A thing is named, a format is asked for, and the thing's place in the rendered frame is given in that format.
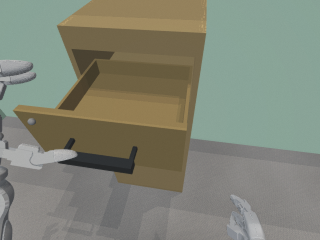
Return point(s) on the handle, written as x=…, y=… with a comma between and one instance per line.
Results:
x=101, y=162

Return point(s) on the robot right hand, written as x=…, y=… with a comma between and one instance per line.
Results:
x=249, y=227

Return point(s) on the robot left forearm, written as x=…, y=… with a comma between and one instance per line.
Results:
x=6, y=198

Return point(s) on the cabinet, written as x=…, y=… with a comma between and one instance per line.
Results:
x=150, y=31

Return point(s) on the robot left hand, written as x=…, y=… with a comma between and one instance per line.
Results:
x=14, y=72

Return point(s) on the drawer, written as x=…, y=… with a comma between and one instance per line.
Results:
x=115, y=105

